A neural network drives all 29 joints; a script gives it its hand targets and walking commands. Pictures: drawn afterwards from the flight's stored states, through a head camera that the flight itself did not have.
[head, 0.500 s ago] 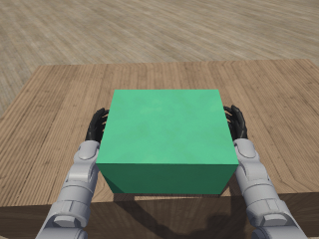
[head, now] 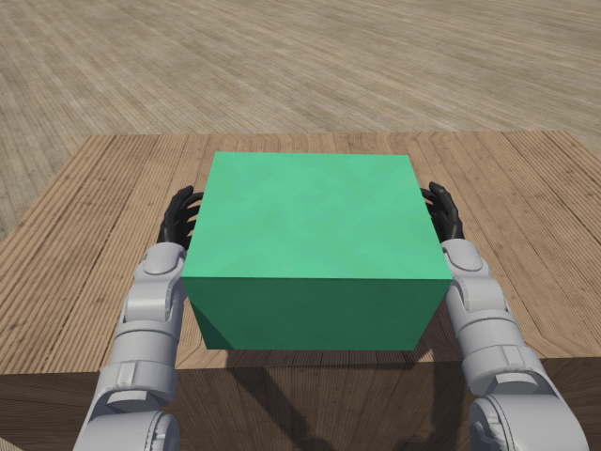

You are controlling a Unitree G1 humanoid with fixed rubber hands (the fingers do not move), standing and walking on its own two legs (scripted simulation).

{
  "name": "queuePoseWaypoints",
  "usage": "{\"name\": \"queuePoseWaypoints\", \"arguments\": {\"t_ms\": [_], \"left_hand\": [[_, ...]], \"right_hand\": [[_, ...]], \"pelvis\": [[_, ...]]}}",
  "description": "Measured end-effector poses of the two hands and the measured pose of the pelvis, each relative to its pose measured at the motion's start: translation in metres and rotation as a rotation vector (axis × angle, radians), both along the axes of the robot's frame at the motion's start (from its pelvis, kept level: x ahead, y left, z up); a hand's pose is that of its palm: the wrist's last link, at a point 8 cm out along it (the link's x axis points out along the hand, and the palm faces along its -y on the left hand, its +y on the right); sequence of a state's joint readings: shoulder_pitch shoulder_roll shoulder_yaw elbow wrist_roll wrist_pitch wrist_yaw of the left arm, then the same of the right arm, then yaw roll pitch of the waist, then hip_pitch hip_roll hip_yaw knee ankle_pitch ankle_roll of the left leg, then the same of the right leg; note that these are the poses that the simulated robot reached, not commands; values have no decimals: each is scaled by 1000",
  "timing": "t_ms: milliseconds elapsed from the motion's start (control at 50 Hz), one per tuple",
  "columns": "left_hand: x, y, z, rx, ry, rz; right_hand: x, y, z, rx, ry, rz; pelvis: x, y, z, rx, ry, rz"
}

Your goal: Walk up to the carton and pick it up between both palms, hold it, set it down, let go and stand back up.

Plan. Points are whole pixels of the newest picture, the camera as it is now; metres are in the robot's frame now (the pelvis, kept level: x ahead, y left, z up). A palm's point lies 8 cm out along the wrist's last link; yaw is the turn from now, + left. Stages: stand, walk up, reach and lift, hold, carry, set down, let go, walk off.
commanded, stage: reach and lift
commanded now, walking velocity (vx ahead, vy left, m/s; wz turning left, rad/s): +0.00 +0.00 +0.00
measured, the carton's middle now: (311, 248) +0.37 -0.01 +0.10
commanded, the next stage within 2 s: hold in 1.12 s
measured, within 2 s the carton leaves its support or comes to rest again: neither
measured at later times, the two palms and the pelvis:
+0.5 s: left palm (177, 236) +0.36 +0.17 +0.13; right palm (453, 227) +0.37 -0.20 +0.14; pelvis +0.00 -0.01 +0.00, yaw +0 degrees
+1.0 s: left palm (166, 237) +0.35 +0.18 +0.15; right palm (450, 225) +0.36 -0.19 +0.15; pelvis +0.00 +0.00 +0.00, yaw +0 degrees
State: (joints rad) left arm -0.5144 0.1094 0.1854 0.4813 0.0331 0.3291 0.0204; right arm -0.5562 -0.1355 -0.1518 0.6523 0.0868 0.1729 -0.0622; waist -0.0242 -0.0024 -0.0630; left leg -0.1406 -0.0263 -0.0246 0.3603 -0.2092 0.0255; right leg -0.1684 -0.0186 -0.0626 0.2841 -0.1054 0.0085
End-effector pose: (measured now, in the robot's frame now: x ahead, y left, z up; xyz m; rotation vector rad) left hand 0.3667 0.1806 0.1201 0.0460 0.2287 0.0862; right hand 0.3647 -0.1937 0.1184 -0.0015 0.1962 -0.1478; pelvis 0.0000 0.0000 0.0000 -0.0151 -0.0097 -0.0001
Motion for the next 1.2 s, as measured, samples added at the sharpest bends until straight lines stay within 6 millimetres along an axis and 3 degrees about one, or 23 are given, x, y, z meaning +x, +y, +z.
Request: {"name": "queuePoseWaypoints", "arguments": {"t_ms": [460,1200], "left_hand": [[-2,-7,13,-11,1,12],[-17,1,34,-25,-8,37]], "right_hand": [[2,-6,18,39,-3,-2],[-3,1,37,64,-13,16]], "pelvis": [[0,-7,0,-1,0,3],[-4,-4,0,-4,-29,-5]]}}
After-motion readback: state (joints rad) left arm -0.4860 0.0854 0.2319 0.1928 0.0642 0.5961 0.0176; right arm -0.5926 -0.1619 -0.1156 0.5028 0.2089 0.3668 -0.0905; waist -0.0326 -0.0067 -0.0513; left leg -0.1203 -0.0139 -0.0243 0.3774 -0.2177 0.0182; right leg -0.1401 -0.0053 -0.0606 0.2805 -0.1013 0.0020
